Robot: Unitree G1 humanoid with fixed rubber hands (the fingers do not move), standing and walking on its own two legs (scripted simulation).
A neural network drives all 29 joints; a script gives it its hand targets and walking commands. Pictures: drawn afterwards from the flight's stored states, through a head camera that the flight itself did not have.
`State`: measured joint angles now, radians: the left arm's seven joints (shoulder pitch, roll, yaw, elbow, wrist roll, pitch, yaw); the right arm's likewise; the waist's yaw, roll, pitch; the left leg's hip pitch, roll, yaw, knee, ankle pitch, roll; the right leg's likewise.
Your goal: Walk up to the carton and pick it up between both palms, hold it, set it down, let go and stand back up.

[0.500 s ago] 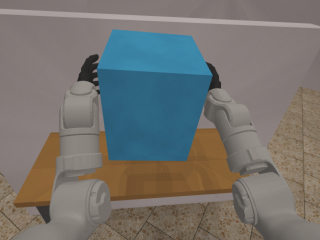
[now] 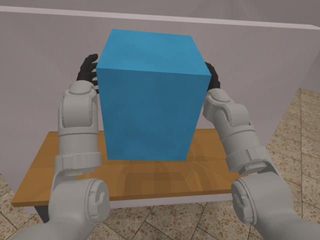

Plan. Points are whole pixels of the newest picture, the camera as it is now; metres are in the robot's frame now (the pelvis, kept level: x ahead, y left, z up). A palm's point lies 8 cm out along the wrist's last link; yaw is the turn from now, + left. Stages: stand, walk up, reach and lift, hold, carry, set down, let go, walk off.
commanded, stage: hold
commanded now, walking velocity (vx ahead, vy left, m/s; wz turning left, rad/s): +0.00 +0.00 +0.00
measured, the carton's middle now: (149, 96) +0.40 +0.01 +0.23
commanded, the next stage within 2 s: none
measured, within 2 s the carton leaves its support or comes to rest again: neither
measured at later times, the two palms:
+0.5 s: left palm (85, 86) +0.36 +0.15 +0.27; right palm (211, 93) +0.37 -0.13 +0.26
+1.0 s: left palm (87, 87) +0.37 +0.15 +0.27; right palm (212, 95) +0.37 -0.14 +0.26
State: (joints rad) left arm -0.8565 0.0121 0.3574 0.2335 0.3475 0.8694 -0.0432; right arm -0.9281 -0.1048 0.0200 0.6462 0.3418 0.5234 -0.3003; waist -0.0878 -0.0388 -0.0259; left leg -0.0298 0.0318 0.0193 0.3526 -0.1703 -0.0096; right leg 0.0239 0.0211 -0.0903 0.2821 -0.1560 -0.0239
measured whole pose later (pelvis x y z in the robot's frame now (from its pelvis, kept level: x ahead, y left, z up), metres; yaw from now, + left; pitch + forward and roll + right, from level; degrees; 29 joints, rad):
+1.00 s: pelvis +0.00 +0.00 +0.00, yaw +0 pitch -9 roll -1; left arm -0.87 0.01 0.36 0.26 0.35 0.86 -0.04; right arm -0.94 -0.11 0.01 0.67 0.33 0.53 -0.29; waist -0.08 -0.03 -0.02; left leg -0.04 0.03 0.02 0.35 -0.16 -0.01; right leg 0.01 0.02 -0.08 0.29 -0.15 -0.02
